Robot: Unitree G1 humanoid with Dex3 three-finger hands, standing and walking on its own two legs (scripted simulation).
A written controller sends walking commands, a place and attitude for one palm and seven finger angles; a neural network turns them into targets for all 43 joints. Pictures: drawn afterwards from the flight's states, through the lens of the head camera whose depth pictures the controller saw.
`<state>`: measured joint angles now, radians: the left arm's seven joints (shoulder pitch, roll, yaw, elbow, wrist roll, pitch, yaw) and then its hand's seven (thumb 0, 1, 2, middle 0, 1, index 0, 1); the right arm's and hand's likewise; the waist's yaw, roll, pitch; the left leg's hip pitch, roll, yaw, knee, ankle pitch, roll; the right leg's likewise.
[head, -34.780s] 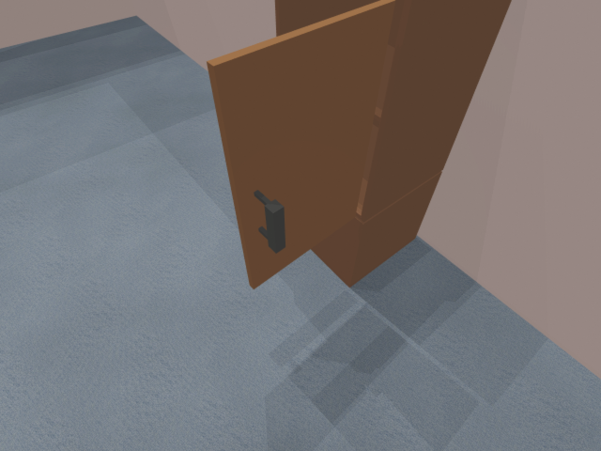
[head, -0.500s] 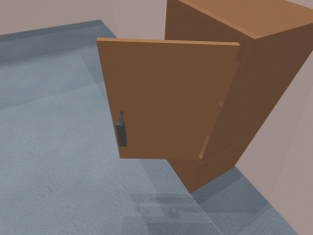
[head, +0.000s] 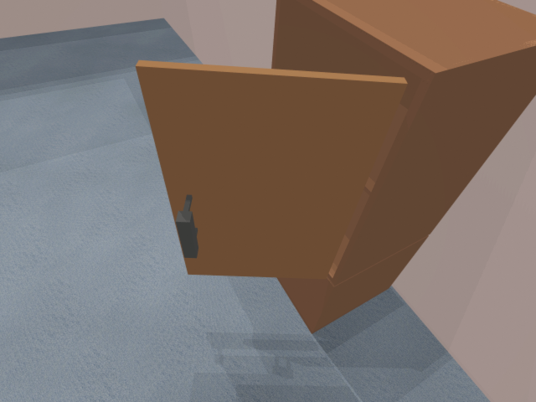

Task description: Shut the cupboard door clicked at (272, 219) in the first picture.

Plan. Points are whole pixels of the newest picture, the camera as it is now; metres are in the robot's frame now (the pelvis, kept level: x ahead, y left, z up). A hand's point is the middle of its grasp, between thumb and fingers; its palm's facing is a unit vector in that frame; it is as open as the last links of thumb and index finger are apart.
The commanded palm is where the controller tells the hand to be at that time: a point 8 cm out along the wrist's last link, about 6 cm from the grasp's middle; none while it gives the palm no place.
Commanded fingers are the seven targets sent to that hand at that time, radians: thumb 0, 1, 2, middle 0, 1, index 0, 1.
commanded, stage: come to a stop and stand still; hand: left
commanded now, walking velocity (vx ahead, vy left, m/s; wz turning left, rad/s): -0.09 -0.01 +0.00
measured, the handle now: (190, 226) +0.45 +0.19 -0.08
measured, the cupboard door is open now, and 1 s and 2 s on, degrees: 60 60 60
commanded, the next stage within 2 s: look again from close up in 0.72 s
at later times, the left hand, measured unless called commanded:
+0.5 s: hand out of the picture +0.00 +0.24 -0.16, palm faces +0.02 -0.96 -0.27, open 7.4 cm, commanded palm none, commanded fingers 0.00 0.90 0.90 -0.20 -0.30 -0.20 -0.30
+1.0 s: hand out of the picture -0.07 +0.25 -0.17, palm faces +0.00 -0.97 -0.26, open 7.4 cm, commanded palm none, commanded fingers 0.00 0.90 0.90 -0.20 -0.30 -0.20 -0.30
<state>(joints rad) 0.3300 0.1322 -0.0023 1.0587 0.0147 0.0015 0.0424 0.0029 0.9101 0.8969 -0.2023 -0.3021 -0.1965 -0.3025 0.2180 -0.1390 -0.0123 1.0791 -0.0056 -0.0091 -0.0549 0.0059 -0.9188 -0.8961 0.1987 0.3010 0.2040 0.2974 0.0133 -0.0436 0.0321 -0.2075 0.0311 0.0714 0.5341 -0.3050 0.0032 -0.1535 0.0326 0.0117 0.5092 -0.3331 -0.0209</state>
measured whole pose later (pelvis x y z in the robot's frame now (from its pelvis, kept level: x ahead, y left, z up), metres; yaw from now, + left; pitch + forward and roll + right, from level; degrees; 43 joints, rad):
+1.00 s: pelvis -0.07 +0.04 +0.00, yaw +1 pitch -2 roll +0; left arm 0.29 0.26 -0.01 1.07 0.03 0.00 0.02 0.00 0.90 0.90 -0.20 -0.30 -0.20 -0.30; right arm 0.19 -0.27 -0.03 1.09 -0.01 0.00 0.00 0.01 -0.91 -0.90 0.20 0.30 0.21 0.30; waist 0.01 -0.01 0.03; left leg -0.26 -0.04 0.09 0.43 -0.15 0.07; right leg -0.22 -0.03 0.02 0.45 -0.20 0.03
